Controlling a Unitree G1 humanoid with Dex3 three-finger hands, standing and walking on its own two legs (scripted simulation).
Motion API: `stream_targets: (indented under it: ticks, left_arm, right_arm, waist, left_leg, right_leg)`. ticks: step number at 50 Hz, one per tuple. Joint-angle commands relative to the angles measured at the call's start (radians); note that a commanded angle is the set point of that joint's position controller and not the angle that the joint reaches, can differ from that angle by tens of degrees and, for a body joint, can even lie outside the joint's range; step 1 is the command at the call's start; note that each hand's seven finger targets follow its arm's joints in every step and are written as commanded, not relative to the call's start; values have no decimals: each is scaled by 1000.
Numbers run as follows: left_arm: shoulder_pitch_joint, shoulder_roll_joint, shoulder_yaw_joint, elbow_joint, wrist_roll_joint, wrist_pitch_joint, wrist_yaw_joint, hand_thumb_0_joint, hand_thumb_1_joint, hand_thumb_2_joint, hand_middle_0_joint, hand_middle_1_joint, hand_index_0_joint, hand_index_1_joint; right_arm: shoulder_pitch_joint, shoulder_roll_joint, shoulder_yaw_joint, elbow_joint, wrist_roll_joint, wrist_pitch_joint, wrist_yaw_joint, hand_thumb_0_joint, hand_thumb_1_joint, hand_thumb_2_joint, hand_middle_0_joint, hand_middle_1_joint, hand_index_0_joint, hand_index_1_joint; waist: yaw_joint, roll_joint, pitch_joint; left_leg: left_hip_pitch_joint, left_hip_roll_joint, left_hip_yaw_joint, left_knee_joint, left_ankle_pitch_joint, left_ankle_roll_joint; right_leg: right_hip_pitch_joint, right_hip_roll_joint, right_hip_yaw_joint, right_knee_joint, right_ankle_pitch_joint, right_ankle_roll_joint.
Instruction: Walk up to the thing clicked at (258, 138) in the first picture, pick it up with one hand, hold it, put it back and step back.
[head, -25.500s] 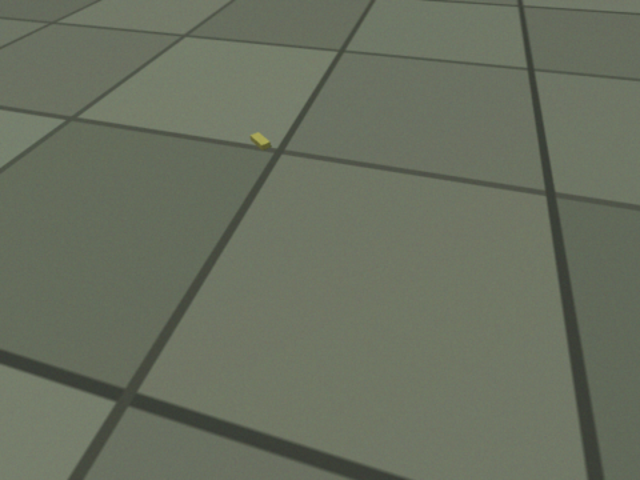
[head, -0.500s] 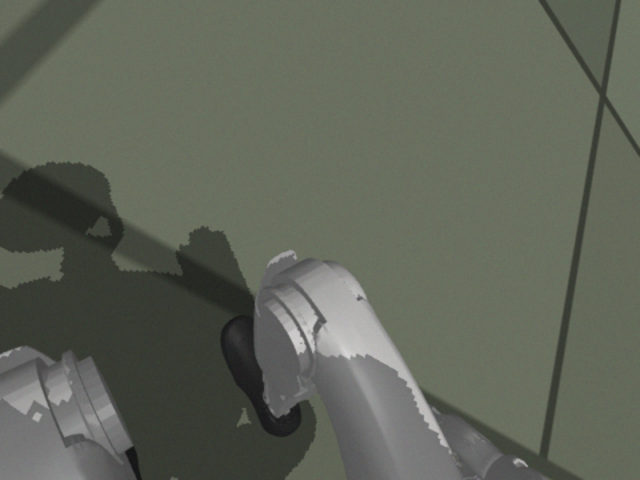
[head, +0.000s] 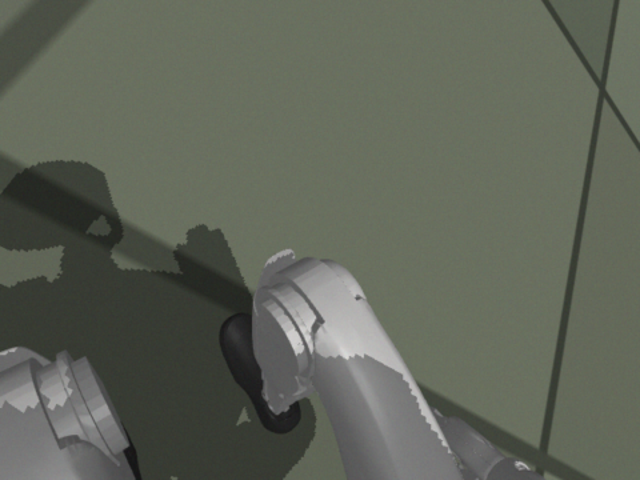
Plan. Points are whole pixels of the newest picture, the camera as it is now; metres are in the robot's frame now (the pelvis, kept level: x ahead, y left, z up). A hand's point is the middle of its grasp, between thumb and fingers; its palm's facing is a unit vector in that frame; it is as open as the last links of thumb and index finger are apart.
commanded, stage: close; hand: left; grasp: from above
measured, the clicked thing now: out of the picture +0.47 +0.36 -0.30
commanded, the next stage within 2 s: settle in 0.40 s
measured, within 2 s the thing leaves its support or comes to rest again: leaves its support in 0.82 s
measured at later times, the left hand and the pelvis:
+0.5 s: hand out of the picture +0.45 +0.35 -0.26, palm faces -0.44 -0.15 -0.89, open 8.2 cm; pelvis +0.00 +0.00 +0.00, yaw +0 degrees
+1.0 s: hand out of the picture +0.46 +0.37 -0.22, palm faces -0.39 -0.13 -0.91, open 8.2 cm; pelvis +0.01 +0.00 +0.01, yaw +1 degrees
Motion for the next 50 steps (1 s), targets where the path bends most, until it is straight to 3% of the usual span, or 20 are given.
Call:
stream_targets:
  ticks: [1, 5, 6, 11, 17, 18, 19, 24, 30, 33, 36, 39, 40, 42, 43, 44, 46, 48, 49, 50]
  left_arm:
    - [-213, 186, -5, -108, -14, -1, 36, 0, 490, 282, -794, -495, -848, -438]
    - [-221, 215, 6, -105, 1, 7, 52, 0, 570, 295, -860, -486, -912, -432]
    - [-188, 188, -11, -64, 7, 15, 48, 0, 562, 307, -867, -476, -913, -429]
    - [-195, 216, 8, -76, 2, 21, 51, 0, 627, 323, -926, -464, -968, -421]
    - [-178, 206, 2, -42, 1, 26, 44, 0, 716, 311, -990, -446, -1033, -401]
    - [-210, 227, 13, -102, 2, 21, 45, 0, 731, 308, -1000, -439, -1043, -395]
    - [-195, 230, 16, -69, 3, 25, 46, 0, 746, 295, -1001, -449, -1049, -399]
    - [-199, 205, 2, -63, -13, 24, 48, 0, 825, 315, -1066, -442, -1112, -395]
    - [-211, 215, 11, -69, -13, 30, 41, 0, 794, 319, -1098, -431, -1146, -384]
    - [-266, 265, 37, -189, -11, 33, 34, 0, 824, 306, -1120, -428, -1171, -378]
    - [-193, 219, 36, -136, -21, 46, 22, 0, 843, 324, -1144, -417, -1188, -374]
    - [-232, 261, 80, -253, -17, 52, 6, 0, 883, 313, -1177, -403, -1222, -360]
    - [-247, 234, 61, -313, -18, 54, -10, 0, 884, 312, -1185, -386, -1226, -347]
    - [-199, 230, 89, -332, -26, 62, -22, 0, 893, 274, -1172, -398, -1223, -348]
    - [-193, 202, 75, -334, -34, 63, -33, 0, 909, 280, -1185, -394, -1234, -345]
    - [-188, 215, 89, -353, -35, 65, -38, 0, 909, 296, -1185, -408, -1233, -361]
    - [-246, 171, 68, -480, -45, 64, -56, 0, 943, 290, -1208, -391, -1257, -342]
    - [-177, 148, 77, -427, -48, 85, -83, 0, 977, 297, -1238, -376, -1283, -331]
    - [-191, 119, 59, -476, -52, 82, -95, 0, 967, 281, -1226, -363, -1273, -317]
    - [-157, 131, 75, -426, -52, 89, -104, 0, 961, 298, -1228, -364, -1271, -321]
  right_arm:
    - [189, -341, -92, 33, 5, -1, -6, 0, -895, -899, 199, 300, 199, 300]
    - [194, -338, -93, 39, 6, -3, -5, 0, -895, -899, 199, 300, 199, 300]
    - [183, -334, -91, 32, 4, -5, -4, 0, -897, -900, 199, 300, 199, 300]
    - [185, -343, -95, 38, 4, -5, -3, 0, -897, -901, 199, 300, 199, 300]
    - [179, -347, -95, 27, 2, -6, -4, 0, -895, -900, 199, 300, 199, 300]
    - [179, -346, -97, 26, 6, -6, -3, 0, -895, -900, 199, 300, 199, 300]
    - [172, -350, -100, 18, 6, -7, -7, 0, -893, -899, 199, 300, 199, 300]
    - [192, -346, -101, 25, 3, -4, -8, 0, -894, -899, 199, 300, 199, 300]
    - [199, -345, -99, 25, 9, -3, -14, 0, -911, -902, 200, 300, 200, 300]
    - [217, -351, -121, 25, 11, -1, -16, 0, -910, -902, 200, 300, 200, 300]
    - [221, -346, -129, 29, 16, -1, -9, 0, -912, -903, 200, 300, 199, 300]
    - [224, -351, -149, 26, 19, 3, -10, 0, -912, -903, 200, 300, 199, 300]
    - [221, -345, -156, 18, 23, 1, -5, 0, -912, -904, 199, 300, 199, 300]
    - [219, -348, -174, 21, 24, 10, 1, 0, -912, -904, 199, 300, 199, 300]
    - [212, -343, -180, 14, 27, 11, 5, 0, -911, -903, 199, 300, 199, 300]
    - [222, -338, -186, 22, 29, 15, 7, 0, -911, -903, 199, 300, 199, 300]
    - [219, -319, -202, 21, 38, 23, 12, 0, -908, -902, 199, 300, 199, 300]
    - [232, -323, -223, 27, 45, 27, 17, 0, -909, -902, 199, 300, 199, 300]
    - [234, -313, -226, 25, 48, 34, 20, 0, -906, -901, 200, 300, 199, 300]
    - [238, -324, -239, 30, 56, 41, 19, 0, -905, -901, 199, 300, 199, 300]
  waist:
    - [-67, 598, -639]
    - [-58, 633, -646]
    - [-59, 601, -621]
    - [-60, 626, -647]
    - [-67, 582, -600]
    - [-54, 607, -630]
    - [-48, 585, -639]
    - [-71, 567, -630]
    - [-62, 567, -646]
    - [-36, 651, -750]
    - [-40, 631, -712]
    - [-11, 695, -767]
    - [-5, 731, -797]
    - [16, 760, -828]
    - [12, 760, -811]
    - [20, 760, -825]
    - [37, 784, -871]
    - [40, 771, -835]
    - [45, 772, -862]
    - [52, 737, -851]
  left_leg:
    - [500, 51, 19, -266, 282, -29]
    - [519, 52, 23, -284, 297, -33]
    - [493, 50, 27, -274, 283, -30]
    - [527, 56, 25, -281, 312, -35]
    - [471, 50, 29, -288, 228, -28]
    - [488, 50, 26, -285, 245, -30]
    - [482, 47, 30, -281, 234, -28]
    - [464, 45, 39, -280, 229, -20]
    - [459, 43, 41, -264, 259, -22]
    - [549, 45, 48, -270, 328, -27]
    - [525, 43, 52, -273, 328, -28]
    - [564, 41, 59, -268, 356, -37]
    - [614, 44, 58, -270, 395, -41]
    - [649, 42, 48, -288, 430, -52]
    - [634, 39, 52, -290, 411, -51]
    - [631, 39, 61, -297, 391, -46]
    - [622, 31, 77, -300, 388, -45]
    - [624, 30, 75, -308, 390, -47]
    - [623, 27, 75, -318, 386, -46]
    - [612, 26, 69, -324, 361, -44]
  right_leg:
    - [340, 23, -64, -162, 246, -62]
    - [359, 23, -59, -160, 265, -62]
    - [350, 23, -57, -157, 255, -63]
    - [366, 21, -55, -166, 268, -63]
    - [349, 23, -57, -175, 212, -63]
    - [346, 20, -56, -168, 223, -63]
    - [358, 20, -54, -170, 216, -66]
    - [386, 28, -53, -182, 229, -59]
    - [381, 23, -51, -184, 242, -63]
    - [413, 22, -42, -177, 290, -66]
    - [402, 24, -46, -178, 283, -68]
    - [378, 18, -41, -174, 285, -80]
    - [363, 16, -37, -169, 297, -82]
    - [350, 11, -46, -163, 305, -86]
    - [333, 11, -46, -160, 293, -88]
    - [351, 12, -37, -167, 285, -86]
    - [347, 12, -31, -169, 298, -90]
    - [306, 7, -28, -167, 279, -92]
    - [310, 7, -28, -170, 280, -91]
    - [283, 5, -28, -168, 255, -93]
